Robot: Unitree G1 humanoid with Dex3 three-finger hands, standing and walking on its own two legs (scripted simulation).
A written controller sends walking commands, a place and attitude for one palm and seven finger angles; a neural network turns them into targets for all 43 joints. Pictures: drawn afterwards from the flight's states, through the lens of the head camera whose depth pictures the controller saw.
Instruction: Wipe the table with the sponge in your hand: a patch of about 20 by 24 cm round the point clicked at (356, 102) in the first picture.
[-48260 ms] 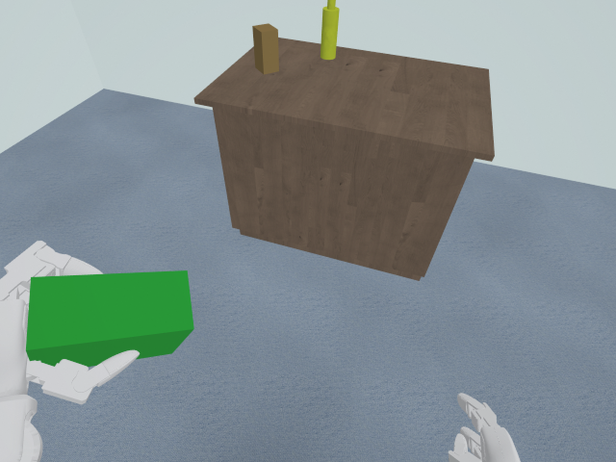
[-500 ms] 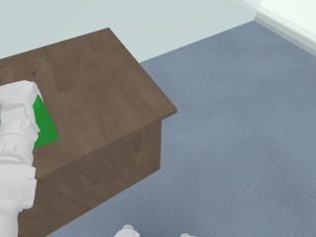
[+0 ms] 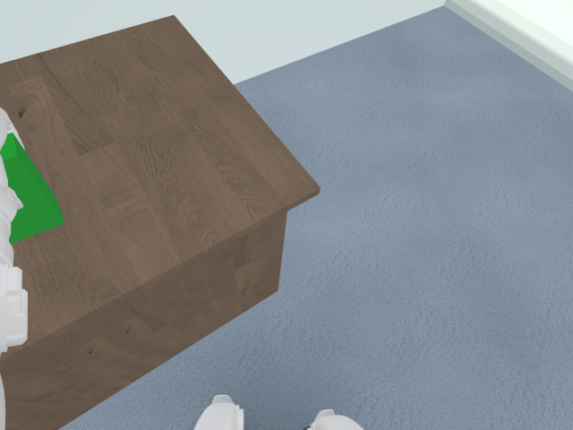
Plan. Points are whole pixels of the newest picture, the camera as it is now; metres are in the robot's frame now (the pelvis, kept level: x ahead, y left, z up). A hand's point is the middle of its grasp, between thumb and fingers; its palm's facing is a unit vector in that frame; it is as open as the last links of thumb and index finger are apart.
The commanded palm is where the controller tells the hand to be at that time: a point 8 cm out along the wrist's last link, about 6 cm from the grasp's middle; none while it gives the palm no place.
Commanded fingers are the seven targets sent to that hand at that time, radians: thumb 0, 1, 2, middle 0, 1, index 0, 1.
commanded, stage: wipe forward along the middle lane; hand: left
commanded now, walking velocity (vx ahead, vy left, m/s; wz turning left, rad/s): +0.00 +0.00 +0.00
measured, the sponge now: (7, 205) +0.44 +0.38 +0.01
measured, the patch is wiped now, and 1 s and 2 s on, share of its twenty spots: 0.75 0.90 0.90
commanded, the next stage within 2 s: slide back across to the first lane in 0.22 s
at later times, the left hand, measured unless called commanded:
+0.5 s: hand out of the picture +0.49 +0.40 +0.07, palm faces -0.15 -0.04 -0.99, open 10.3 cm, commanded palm +0.49 +0.39 +0.12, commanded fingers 0.00 0.10 1.30 -1.20 -1.60 -1.20 -1.60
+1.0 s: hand out of the picture +0.45 +0.46 +0.08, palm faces -0.19 -0.04 -0.98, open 10.3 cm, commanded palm +0.45 +0.44 +0.13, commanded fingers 0.00 0.10 1.30 -1.20 -1.60 -1.20 -1.60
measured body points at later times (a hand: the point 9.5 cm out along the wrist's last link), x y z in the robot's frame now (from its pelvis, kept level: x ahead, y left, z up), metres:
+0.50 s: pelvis +0.01 +0.02 +0.00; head +0.13 +0.04 +0.43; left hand +0.49 +0.39 +0.13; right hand +0.01 -0.25 -0.12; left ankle +0.04 +0.12 -0.69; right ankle -0.02 -0.12 -0.69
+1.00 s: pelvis +0.03 +0.02 +0.01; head +0.14 +0.04 +0.44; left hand +0.45 +0.45 +0.13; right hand +0.05 -0.27 -0.10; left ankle +0.04 +0.12 -0.69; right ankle -0.02 -0.12 -0.69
